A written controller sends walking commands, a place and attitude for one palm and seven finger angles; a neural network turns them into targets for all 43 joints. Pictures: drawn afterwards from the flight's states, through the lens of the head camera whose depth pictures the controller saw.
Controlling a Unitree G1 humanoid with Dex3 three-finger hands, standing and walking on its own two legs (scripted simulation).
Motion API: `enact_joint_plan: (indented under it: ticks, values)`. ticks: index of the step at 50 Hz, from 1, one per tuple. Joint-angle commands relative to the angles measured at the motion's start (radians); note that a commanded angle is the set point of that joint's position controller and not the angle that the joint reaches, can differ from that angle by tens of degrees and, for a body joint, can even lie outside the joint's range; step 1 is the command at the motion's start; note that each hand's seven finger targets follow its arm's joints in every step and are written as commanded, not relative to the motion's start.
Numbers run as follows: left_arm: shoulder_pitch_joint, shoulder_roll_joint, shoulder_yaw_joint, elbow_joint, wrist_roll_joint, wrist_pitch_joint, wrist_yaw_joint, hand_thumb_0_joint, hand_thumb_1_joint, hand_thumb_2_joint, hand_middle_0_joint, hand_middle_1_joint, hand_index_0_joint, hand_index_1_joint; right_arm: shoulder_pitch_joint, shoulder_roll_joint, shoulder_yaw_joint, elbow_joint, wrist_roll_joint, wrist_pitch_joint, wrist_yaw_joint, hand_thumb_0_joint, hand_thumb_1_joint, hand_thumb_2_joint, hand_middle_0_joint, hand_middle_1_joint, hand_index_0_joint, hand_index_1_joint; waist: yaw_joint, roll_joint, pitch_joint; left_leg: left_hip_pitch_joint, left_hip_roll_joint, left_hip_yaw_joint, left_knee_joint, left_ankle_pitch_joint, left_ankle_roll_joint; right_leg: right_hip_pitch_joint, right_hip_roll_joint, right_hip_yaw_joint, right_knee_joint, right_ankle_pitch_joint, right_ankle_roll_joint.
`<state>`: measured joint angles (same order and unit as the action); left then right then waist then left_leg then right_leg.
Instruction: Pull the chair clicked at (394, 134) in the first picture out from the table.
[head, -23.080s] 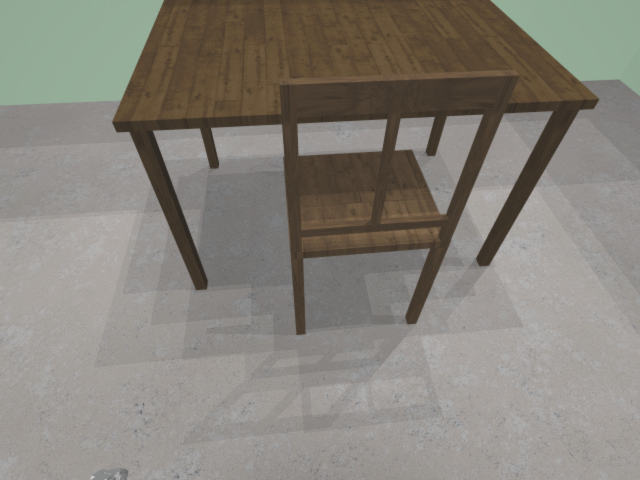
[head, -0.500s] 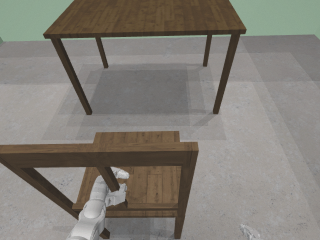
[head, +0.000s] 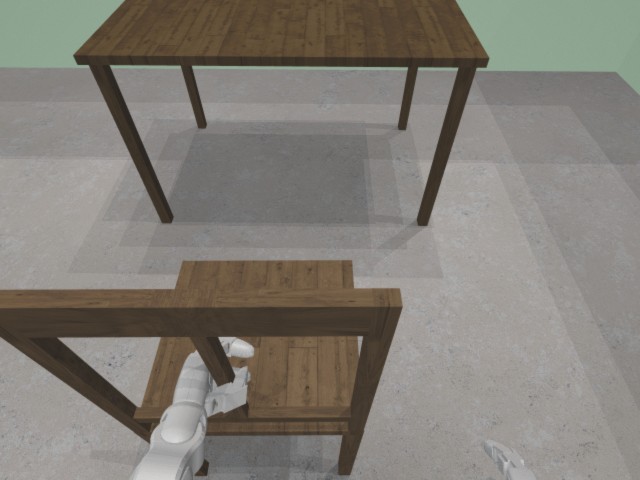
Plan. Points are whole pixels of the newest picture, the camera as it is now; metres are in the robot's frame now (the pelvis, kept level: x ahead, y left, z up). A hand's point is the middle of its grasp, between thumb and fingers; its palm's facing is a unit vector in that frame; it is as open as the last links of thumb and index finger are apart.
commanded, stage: open the thumb and straighten the fingers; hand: left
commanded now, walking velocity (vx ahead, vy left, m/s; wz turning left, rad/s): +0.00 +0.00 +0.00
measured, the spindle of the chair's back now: (226, 379) +0.27 +0.14 -0.07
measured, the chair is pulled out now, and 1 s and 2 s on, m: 0.72 0.72 0.72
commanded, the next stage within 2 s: draw the fingers out of the gap in 0.66 s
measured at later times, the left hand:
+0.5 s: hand (238, 388) +0.25 +0.12 -0.07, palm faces -0.01 -0.99 -0.15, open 15.5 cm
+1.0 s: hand (226, 427) +0.20 +0.13 -0.07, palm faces +0.00 -0.99 -0.16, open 17.5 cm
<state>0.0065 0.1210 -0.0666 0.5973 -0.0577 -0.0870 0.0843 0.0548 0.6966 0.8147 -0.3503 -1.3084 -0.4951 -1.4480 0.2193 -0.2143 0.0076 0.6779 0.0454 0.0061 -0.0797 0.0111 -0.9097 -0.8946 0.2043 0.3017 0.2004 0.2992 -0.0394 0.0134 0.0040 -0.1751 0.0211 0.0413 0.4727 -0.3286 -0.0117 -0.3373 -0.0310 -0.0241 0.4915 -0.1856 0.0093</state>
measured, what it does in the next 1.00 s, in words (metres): stands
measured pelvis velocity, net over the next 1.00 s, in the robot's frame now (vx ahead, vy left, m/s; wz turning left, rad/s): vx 0.01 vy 0.00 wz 0.06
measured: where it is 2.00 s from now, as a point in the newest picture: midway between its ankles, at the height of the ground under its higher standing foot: outside the picture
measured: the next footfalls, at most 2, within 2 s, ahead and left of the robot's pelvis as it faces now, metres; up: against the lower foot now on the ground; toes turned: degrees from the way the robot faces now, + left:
none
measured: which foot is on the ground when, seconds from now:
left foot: down 0.00-1.00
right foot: down 0.00-1.00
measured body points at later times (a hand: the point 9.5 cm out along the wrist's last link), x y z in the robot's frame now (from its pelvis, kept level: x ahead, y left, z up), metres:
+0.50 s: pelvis +0.01 +0.00 -0.03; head +0.05 -0.02 +0.42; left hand +0.25 +0.18 -0.05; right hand +0.18 -0.24 -0.13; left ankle -0.05 +0.12 -0.74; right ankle +0.04 -0.12 -0.74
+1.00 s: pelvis +0.01 +0.00 -0.04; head +0.06 -0.02 +0.41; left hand +0.20 +0.18 -0.06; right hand +0.19 -0.24 -0.13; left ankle -0.05 +0.12 -0.74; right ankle +0.04 -0.12 -0.74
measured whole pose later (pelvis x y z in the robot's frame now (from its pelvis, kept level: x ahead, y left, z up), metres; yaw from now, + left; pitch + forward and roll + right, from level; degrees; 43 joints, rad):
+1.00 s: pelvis +0.01 +0.00 -0.04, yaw +4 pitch +12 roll +0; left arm 0.40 0.17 -0.11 -0.06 -0.03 0.17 0.05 -0.01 -0.53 0.20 -0.01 -0.01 0.00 -0.01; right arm 0.26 -0.26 0.00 0.50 0.03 -0.11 -0.08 0.01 -0.91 -0.89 0.20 0.30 0.20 0.30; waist -0.03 0.05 -0.13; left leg -0.55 0.01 -0.03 0.88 -0.53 -0.02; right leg -0.68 -0.06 -0.08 0.87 -0.39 0.01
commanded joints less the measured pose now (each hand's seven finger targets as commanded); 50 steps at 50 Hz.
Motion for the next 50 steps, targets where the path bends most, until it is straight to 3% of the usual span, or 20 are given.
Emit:
enact_joint_plan:
  ticks: [1, 6, 8, 15, 17, 20, 22, 23, 26, 28, 31, 34, 37, 38, 39, 41, 45, 50]
  values:
    - [-0.113, 0.097, 0.025, -0.346, 0.011, -0.059, -0.014, 0.0, 0.296, 0.608, -0.5, -1.45, -0.5, -1.45, -0.07, -0.139, -0.055, -0.159, 0.001, -0.108, 0.026, 0.0, -0.9, -0.9, 0.2, 0.3, 0.2, 0.3, 0.017, 0.033, -0.234, -0.176, 0.013, -0.008, 0.004, 0.216, 0.002, 0.13, -0.031, 0.003, 0.05, 0.156, -0.04]
    - [-0.097, 0.09, 0.027, -0.361, 0.016, 0.02, -0.009, 0.0, -0.308, 0.317, -0.5, -1.45, -0.5, -1.45, -0.055, -0.146, -0.053, -0.172, -0.005, -0.132, 0.039, 0.0, -0.9, -0.9, 0.2, 0.3, 0.2, 0.3, 0.004, -0.023, -0.241, -0.257, 0.006, -0.015, 0.068, 0.162, 0.007, 0.048, -0.018, -0.019, 0.102, 0.098, -0.031]
    - [-0.116, 0.1, 0.039, -0.412, 0.017, 0.042, -0.007, 0.0, -0.55, 0.2, -0.45, -1.305, -0.45, -1.305, -0.05, -0.149, -0.054, -0.183, -0.005, -0.135, 0.035, 0.0, -0.9, -0.9, 0.2, 0.3, 0.2, 0.3, 0.008, -0.009, -0.284, -0.263, 0.002, -0.014, 0.091, 0.165, 0.007, 0.036, -0.02, -0.023, 0.131, 0.097, -0.027]
    - [-0.065, 0.048, -0.002, -0.5, 0.009, 0.106, -0.019, 0.0, -0.55, 0.2, -0.275, -0.798, -0.275, -0.798, -0.035, -0.152, -0.056, -0.221, -0.011, -0.15, 0.021, 0.0, -0.9, -0.9, 0.2, 0.3, 0.2, 0.3, 0.001, -0.059, -0.322, -0.298, -0.003, -0.025, 0.163, 0.208, 0.006, 0.001, -0.019, -0.041, 0.199, 0.144, -0.022]
    - [-0.065, 0.062, 0.0, -0.534, 0.011, 0.119, -0.02, 0.0, -0.55, 0.2, -0.225, -0.652, -0.225, -0.652, -0.033, -0.155, -0.054, -0.227, -0.011, -0.153, 0.017, 0.0, -0.9, -0.9, 0.2, 0.3, 0.2, 0.3, -0.001, -0.039, -0.323, -0.3, -0.006, -0.028, 0.177, 0.214, 0.006, -0.011, -0.02, -0.042, 0.21, 0.146, -0.023]
    - [-0.023, 0.073, 0.006, -0.56, 0.017, 0.141, -0.018, 0.0, -0.55, 0.2, -0.15, -0.435, -0.15, -0.435, -0.026, -0.157, -0.053, -0.243, -0.013, -0.154, 0.014, 0.0, -0.9, -0.9, 0.2, 0.3, 0.2, 0.3, -0.002, -0.085, -0.329, -0.324, -0.008, -0.033, 0.198, 0.212, 0.009, -0.011, -0.02, -0.044, 0.227, 0.157, -0.02]
    - [-0.017, 0.107, 0.037, -0.564, 0.022, 0.156, -0.016, 0.0, -0.55, 0.2, -0.1, -0.29, -0.1, -0.29, -0.026, -0.16, -0.048, -0.248, -0.014, -0.149, 0.01, 0.0, -0.9, -0.9, 0.2, 0.3, 0.2, 0.3, 0.0, -0.068, -0.302, -0.349, -0.013, -0.033, 0.206, 0.191, 0.01, -0.024, -0.022, -0.042, 0.23, 0.143, -0.02]
    - [-0.034, 0.089, 0.016, -0.581, 0.024, 0.161, -0.019, 0.0, -0.55, 0.2, -0.075, -0.218, -0.075, -0.218, -0.029, -0.155, -0.046, -0.25, -0.015, -0.148, 0.008, 0.0, -0.9, -0.9, 0.2, 0.3, 0.2, 0.3, -0.007, -0.063, -0.305, -0.347, -0.015, -0.031, 0.212, 0.178, 0.013, -0.032, -0.023, -0.041, 0.231, 0.13, -0.016]
    - [-0.029, 0.111, 0.031, -0.629, 0.025, 0.17, -0.022, 0.0, -0.55, 0.2, 0.0, 0.0, 0.0, 0.0, -0.023, -0.156, -0.047, -0.263, -0.016, -0.149, 0.0, 0.0, -0.9, -0.9, 0.2, 0.3, 0.2, 0.3, -0.003, -0.033, -0.329, -0.339, -0.017, -0.033, 0.227, 0.201, 0.014, -0.027, -0.022, -0.039, 0.24, 0.147, -0.02]
    - [0.014, 0.079, 0.002, -0.657, 0.021, 0.174, -0.024, 0.0, -0.55, 0.2, 0.0, 0.0, 0.0, 0.0, -0.02, -0.148, -0.043, -0.272, -0.017, -0.153, 0.001, 0.0, -0.9, -0.9, 0.2, 0.3, 0.2, 0.3, -0.003, -0.024, -0.352, -0.328, -0.018, -0.035, 0.237, 0.226, 0.012, -0.019, -0.025, -0.044, 0.252, 0.173, -0.02]
    - [0.031, 0.106, 0.027, -0.632, 0.013, 0.19, -0.03, 0.0, -0.55, 0.2, 0.0, 0.0, 0.0, 0.0, -0.018, -0.159, -0.041, -0.271, -0.016, -0.151, -0.003, 0.0, -0.9, -0.9, 0.2, 0.3, 0.2, 0.3, -0.012, -0.079, -0.313, -0.371, -0.02, -0.037, 0.248, 0.193, 0.017, -0.024, -0.023, -0.044, 0.246, 0.166, -0.016]
    - [0.025, 0.104, 0.012, -0.672, 0.019, 0.197, -0.037, 0.0, -0.55, 0.2, 0.0, 0.0, 0.0, 0.0, -0.018, -0.157, -0.04, -0.28, -0.016, -0.154, -0.004, 0.0, -0.9, -0.9, 0.2, 0.3, 0.2, 0.3, -0.014, -0.037, -0.325, -0.367, -0.023, -0.039, 0.255, 0.186, 0.017, -0.039, -0.027, -0.045, 0.256, 0.147, -0.015]
    - [0.053, 0.123, 0.032, -0.689, 0.014, 0.205, -0.036, 0.0, -0.55, 0.2, 0.0, 0.0, 0.0, 0.0, -0.013, -0.157, -0.038, -0.285, -0.017, -0.154, -0.007, 0.0, -0.9, -0.9, 0.2, 0.3, 0.2, 0.3, -0.009, -0.033, -0.333, -0.375, -0.025, -0.037, 0.264, 0.19, 0.018, -0.028, -0.029, -0.041, 0.256, 0.156, -0.015]
    - [0.133, 0.12, 0.043, -0.656, 0.015, 0.208, -0.038, 0.0, -0.55, 0.2, 0.0, 0.0, 0.0, 0.0, -0.011, -0.155, -0.039, -0.289, -0.018, -0.154, -0.006, 0.0, -0.9, -0.9, 0.2, 0.3, 0.2, 0.3, 0.001, -0.067, -0.326, -0.391, -0.023, -0.038, 0.266, 0.189, 0.017, -0.023, -0.027, -0.046, 0.264, 0.161, -0.015]
    - [0.164, 0.101, 0.016, -0.69, 0.015, 0.206, -0.043, 0.0, -0.55, 0.2, 0.0, 0.0, 0.0, 0.0, -0.016, -0.153, -0.039, -0.3, -0.016, -0.156, -0.003, 0.0, -0.9, -0.9, 0.2, 0.3, 0.2, 0.3, 0.001, -0.053, -0.332, -0.391, -0.024, -0.037, 0.269, 0.195, 0.017, -0.026, -0.029, -0.044, 0.266, 0.169, -0.016]
    - [0.234, 0.122, 0.033, -0.732, 0.013, 0.205, -0.043, 0.0, -0.55, 0.2, 0.0, 0.0, 0.0, 0.0, -0.02, -0.154, -0.041, -0.317, -0.016, -0.158, -0.002, 0.0, -0.9, -0.9, 0.2, 0.3, 0.2, 0.3, 0.011, -0.044, -0.337, -0.402, -0.025, -0.038, 0.272, 0.196, 0.015, -0.019, -0.03, -0.046, 0.272, 0.166, -0.021]
    - [0.315, 0.116, 0.007, -0.828, 0.021, 0.197, -0.036, 0.0, -0.55, 0.2, 0.0, 0.0, 0.0, 0.0, -0.017, -0.147, -0.042, -0.337, -0.015, -0.166, -0.003, 0.0, -0.9, -0.9, 0.2, 0.3, 0.2, 0.3, 0.0, -0.052, -0.317, -0.416, -0.026, -0.039, 0.288, 0.176, 0.017, -0.052, -0.029, -0.046, 0.28, 0.141, -0.016]
    - [0.363, 0.106, -0.026, -0.924, 0.036, 0.188, -0.019, 0.0, -0.55, 0.2, 0.0, 0.0, 0.0, 0.0, -0.011, -0.142, -0.038, -0.348, -0.018, -0.184, -0.014, 0.0, -0.9, -0.9, 0.2, 0.3, 0.2, 0.3, -0.01, -0.018, -0.301, -0.408, -0.028, -0.052, 0.307, 0.156, 0.017, -0.112, -0.026, -0.057, 0.296, 0.082, -0.017]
